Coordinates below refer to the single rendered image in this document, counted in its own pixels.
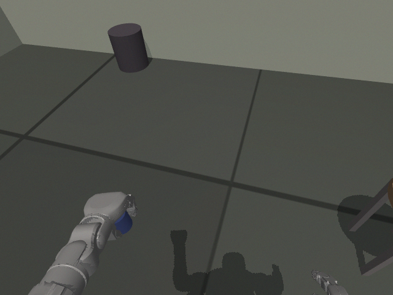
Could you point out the right robot hand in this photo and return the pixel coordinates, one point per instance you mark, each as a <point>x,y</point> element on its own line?
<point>328,283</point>

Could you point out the left robot arm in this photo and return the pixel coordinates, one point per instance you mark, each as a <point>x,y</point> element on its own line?
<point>78,259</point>

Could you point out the stool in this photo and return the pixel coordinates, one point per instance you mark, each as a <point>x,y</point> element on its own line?
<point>384,259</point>

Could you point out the left robot hand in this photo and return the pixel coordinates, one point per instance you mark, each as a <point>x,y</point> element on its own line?
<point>112,205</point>

